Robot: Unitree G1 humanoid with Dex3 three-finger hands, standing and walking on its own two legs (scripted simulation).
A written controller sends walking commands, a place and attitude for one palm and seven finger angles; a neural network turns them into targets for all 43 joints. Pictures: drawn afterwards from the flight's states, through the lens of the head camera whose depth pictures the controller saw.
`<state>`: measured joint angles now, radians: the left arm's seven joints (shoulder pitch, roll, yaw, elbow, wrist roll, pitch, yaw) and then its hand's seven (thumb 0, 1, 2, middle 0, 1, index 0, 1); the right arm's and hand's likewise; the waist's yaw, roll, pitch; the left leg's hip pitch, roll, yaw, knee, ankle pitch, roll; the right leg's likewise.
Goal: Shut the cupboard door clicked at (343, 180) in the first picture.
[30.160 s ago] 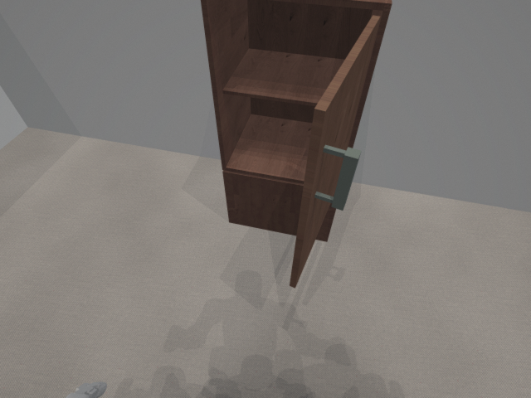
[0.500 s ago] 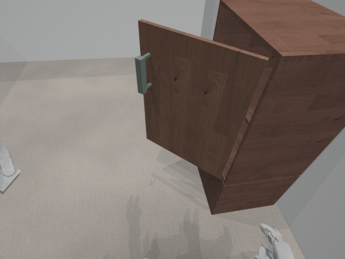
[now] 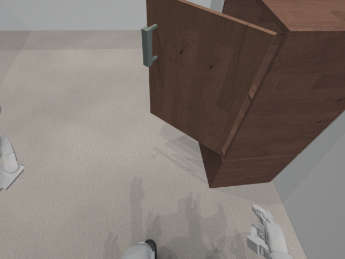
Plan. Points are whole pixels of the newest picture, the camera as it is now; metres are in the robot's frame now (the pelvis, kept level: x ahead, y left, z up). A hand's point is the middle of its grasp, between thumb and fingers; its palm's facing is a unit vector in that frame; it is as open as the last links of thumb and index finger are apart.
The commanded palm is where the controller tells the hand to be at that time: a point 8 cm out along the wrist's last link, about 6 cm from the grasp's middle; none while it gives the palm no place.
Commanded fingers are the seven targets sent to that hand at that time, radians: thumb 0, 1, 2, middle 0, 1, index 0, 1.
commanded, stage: step back with the hand held close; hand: left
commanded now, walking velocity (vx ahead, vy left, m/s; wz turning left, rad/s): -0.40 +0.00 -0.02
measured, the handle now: (151, 45) +0.80 +0.16 +0.04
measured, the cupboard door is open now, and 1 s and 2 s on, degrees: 47 47 47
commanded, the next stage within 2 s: stop stepping back and stand still in 0.34 s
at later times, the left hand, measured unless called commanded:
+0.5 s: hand out of the picture +0.11 +0.30 +0.19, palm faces +0.38 -0.84 -0.39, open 7.4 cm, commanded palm +0.06 +0.34 +0.19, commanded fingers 0.00 0.90 0.90 -0.20 -0.30 -0.20 -0.30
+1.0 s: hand out of the picture +0.00 +0.41 +0.19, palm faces +0.55 -0.79 -0.27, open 7.4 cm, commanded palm -0.06 +0.43 +0.19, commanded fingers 0.00 0.90 0.90 -0.20 -0.30 -0.20 -0.30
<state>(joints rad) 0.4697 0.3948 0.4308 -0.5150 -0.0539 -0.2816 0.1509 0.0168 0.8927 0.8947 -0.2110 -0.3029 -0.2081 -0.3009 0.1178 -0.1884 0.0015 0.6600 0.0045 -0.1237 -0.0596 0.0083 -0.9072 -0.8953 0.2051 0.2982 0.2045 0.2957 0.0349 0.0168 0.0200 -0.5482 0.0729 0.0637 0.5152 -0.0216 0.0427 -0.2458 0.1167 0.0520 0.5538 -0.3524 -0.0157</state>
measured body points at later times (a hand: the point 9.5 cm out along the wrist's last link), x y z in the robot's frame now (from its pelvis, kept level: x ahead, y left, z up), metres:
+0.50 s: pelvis -0.10 +0.04 +0.00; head -0.08 +0.09 +0.45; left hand +0.08 +0.35 +0.21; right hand +0.09 -0.18 -0.05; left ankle +0.10 +0.10 -0.72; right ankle -0.23 -0.07 -0.71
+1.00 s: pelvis -0.20 +0.13 -0.01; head -0.24 +0.16 +0.44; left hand -0.04 +0.45 +0.21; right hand -0.09 -0.14 -0.09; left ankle -0.14 +0.23 -0.73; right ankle -0.22 -0.02 -0.71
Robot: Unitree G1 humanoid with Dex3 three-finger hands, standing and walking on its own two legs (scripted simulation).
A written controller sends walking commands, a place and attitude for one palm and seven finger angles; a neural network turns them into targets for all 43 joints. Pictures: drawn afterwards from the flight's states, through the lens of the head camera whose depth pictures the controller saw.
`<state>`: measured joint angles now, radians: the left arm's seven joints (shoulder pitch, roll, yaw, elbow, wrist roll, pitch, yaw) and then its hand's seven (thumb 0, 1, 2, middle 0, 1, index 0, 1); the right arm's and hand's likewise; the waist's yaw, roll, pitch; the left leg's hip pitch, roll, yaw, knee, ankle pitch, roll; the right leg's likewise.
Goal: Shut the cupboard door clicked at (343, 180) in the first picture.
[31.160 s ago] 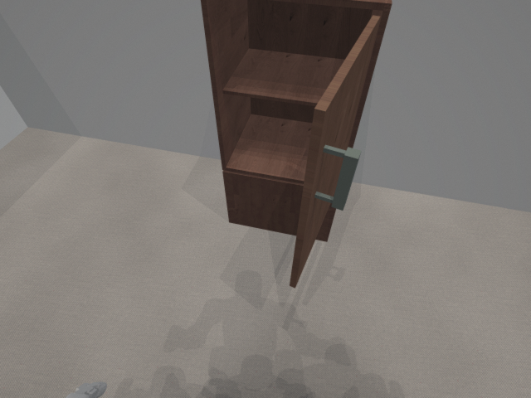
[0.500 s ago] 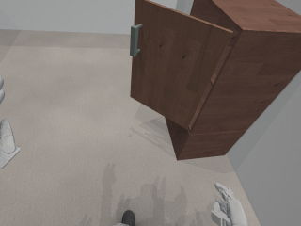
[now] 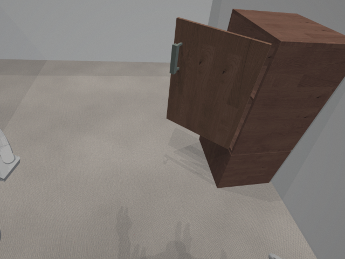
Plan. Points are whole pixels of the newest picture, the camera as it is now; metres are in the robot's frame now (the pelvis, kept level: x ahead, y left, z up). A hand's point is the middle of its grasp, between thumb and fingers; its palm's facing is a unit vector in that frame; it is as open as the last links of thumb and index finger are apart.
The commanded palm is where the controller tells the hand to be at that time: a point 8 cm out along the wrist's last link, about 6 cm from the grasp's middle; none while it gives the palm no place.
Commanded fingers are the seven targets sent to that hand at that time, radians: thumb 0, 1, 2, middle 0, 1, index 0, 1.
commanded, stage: stop stepping back and stand still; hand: left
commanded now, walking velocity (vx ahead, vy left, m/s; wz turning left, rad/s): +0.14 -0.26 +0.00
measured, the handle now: (176, 58) +1.00 +0.04 +0.05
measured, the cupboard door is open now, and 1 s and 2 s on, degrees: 47 47 47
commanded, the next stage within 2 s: let the arm hang, fingers relaxed in 1.10 s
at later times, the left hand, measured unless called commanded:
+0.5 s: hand (6, 173) +0.18 +0.29 +0.19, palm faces +0.50 -0.79 -0.35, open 7.4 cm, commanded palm +0.13 +0.32 +0.20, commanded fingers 0.00 0.90 0.90 -0.20 -0.30 -0.20 -0.30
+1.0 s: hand (29, 155) +0.23 +0.28 +0.18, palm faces +0.41 -0.79 -0.46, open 7.4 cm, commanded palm +0.17 +0.32 +0.20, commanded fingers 0.00 0.90 0.90 -0.20 -0.30 -0.20 -0.30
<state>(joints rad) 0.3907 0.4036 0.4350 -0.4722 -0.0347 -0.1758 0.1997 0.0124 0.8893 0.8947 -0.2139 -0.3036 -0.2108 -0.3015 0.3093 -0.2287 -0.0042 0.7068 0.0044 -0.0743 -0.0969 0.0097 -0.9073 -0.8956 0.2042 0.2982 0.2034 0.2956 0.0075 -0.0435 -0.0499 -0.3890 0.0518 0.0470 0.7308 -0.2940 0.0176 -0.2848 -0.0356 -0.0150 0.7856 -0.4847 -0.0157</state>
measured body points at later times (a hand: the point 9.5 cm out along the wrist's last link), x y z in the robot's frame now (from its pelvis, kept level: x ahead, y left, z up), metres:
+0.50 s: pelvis -0.02 +0.02 +0.02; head -0.04 +0.03 +0.47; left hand +0.15 +0.33 +0.21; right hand +0.10 -0.24 -0.07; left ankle +0.03 +0.14 -0.70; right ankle -0.05 -0.06 -0.71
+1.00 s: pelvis +0.02 +0.02 +0.02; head +0.01 +0.02 +0.47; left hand +0.20 +0.32 +0.21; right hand +0.16 -0.22 -0.07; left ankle +0.03 +0.15 -0.71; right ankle -0.03 -0.07 -0.71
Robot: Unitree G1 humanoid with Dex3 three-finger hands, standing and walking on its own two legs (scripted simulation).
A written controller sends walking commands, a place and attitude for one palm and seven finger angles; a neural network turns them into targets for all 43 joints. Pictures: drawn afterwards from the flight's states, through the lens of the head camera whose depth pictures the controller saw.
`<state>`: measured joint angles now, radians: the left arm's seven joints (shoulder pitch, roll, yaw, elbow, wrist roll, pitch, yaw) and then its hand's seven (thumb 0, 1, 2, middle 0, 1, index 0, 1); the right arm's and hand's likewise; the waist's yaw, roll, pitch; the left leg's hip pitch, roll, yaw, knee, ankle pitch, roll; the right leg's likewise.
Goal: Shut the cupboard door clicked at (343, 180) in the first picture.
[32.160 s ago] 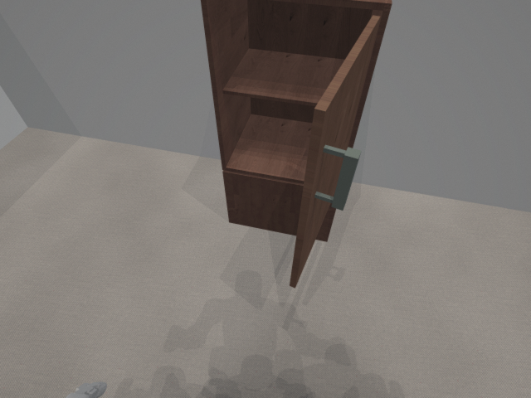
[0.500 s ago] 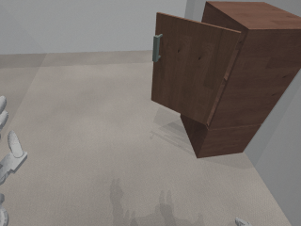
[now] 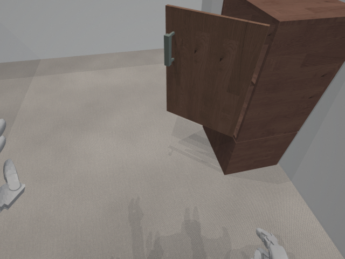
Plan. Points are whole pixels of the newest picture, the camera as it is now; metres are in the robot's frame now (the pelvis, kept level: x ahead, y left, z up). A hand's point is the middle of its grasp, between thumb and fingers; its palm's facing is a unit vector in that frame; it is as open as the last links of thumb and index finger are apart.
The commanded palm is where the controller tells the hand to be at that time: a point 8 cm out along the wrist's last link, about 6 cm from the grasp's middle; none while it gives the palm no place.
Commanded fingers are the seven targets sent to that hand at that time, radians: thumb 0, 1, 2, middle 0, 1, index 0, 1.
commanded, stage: stop stepping back and stand still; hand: left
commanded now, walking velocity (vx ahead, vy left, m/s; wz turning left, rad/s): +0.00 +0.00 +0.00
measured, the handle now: (170, 48) +0.98 +0.06 +0.03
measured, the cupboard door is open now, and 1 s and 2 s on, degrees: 47 47 47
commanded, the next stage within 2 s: let the arm hang, fingers relaxed in 0.10 s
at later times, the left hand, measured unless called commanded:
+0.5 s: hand out of the picture +0.03 +0.19 -0.16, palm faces +0.02 -0.98 -0.19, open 7.1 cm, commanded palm none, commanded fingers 0.00 0.90 0.90 -0.20 -0.30 -0.20 -0.30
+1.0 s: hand out of the picture -0.07 +0.19 -0.17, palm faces +0.03 -0.99 -0.17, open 7.4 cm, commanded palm none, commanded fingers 0.00 0.90 0.90 -0.20 -0.30 -0.20 -0.30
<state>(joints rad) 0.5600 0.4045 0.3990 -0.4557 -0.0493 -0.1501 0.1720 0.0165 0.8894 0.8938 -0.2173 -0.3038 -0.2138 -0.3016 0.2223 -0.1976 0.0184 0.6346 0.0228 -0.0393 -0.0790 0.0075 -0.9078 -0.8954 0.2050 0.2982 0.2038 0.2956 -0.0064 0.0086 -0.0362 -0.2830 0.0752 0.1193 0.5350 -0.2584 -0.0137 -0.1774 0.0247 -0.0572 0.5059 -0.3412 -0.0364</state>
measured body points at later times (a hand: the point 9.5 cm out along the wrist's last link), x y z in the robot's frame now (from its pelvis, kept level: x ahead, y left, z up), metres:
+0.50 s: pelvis -0.03 +0.02 +0.00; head -0.02 +0.02 +0.45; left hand +0.03 +0.24 -0.15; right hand +0.05 -0.23 -0.13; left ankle +0.01 +0.13 -0.73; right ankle -0.05 -0.09 -0.73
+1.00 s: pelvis -0.03 +0.04 +0.01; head -0.03 +0.03 +0.46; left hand -0.07 +0.24 -0.15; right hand -0.06 -0.17 -0.16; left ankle +0.01 +0.13 -0.73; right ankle -0.05 -0.09 -0.73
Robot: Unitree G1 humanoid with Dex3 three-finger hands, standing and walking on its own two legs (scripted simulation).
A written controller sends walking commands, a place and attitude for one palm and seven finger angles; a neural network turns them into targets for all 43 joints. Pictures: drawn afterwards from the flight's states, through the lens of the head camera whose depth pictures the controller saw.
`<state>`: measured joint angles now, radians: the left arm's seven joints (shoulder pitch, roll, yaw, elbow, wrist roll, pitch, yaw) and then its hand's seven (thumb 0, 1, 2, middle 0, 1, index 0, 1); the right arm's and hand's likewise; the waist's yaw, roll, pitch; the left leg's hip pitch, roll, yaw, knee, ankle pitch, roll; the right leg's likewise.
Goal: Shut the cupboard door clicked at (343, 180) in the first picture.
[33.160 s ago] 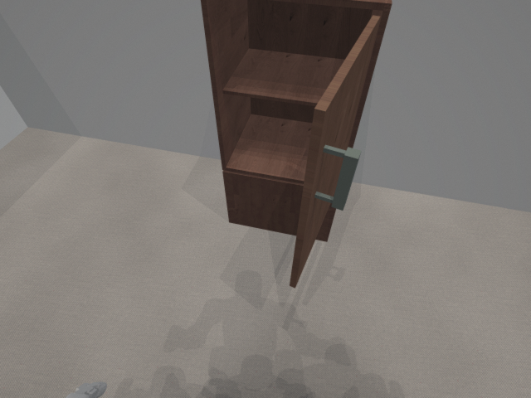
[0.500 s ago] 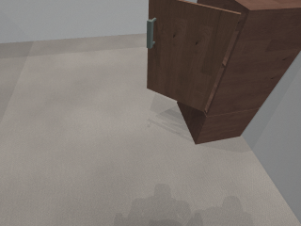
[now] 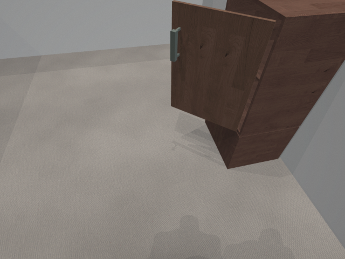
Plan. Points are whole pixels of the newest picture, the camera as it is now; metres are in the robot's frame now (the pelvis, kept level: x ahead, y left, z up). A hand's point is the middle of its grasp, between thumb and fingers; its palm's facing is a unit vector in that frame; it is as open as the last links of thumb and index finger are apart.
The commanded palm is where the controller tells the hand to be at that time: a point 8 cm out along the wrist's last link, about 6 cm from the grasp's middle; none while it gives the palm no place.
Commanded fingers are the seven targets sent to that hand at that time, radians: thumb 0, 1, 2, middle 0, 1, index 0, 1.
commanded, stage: let the arm hang, fingers relaxed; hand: left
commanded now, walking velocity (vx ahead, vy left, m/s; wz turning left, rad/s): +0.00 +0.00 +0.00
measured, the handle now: (176, 44) +1.01 +0.03 +0.02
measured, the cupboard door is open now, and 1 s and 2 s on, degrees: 47 47 47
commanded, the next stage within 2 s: look to check the result in 0.30 s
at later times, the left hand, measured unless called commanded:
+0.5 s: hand out of the picture -0.03 +0.18 -0.17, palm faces +0.02 -0.98 -0.21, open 7.4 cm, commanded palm none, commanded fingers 0.00 0.90 0.90 -0.20 -0.30 -0.20 -0.30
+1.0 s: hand out of the picture +0.06 +0.20 -0.17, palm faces -0.01 -0.96 -0.26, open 7.4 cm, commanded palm none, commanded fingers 0.00 0.90 0.90 -0.20 -0.30 -0.20 -0.30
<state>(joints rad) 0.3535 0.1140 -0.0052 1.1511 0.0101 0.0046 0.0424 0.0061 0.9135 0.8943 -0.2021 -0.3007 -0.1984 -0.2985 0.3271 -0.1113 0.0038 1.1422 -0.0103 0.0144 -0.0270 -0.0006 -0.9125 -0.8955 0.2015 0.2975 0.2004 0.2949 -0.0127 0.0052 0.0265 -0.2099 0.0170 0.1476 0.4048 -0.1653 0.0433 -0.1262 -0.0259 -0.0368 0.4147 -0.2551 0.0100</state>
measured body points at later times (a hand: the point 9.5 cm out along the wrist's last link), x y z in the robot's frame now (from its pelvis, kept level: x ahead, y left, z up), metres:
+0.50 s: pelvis +0.00 +0.00 +0.00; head +0.01 +0.00 +0.45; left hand -0.02 +0.23 -0.16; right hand -0.02 -0.23 -0.16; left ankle +0.04 +0.09 -0.74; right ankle -0.02 -0.13 -0.74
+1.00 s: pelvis +0.02 -0.01 +0.00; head +0.03 -0.01 +0.45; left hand +0.06 +0.25 -0.15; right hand +0.07 -0.28 -0.14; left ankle +0.04 +0.09 -0.74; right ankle -0.02 -0.13 -0.74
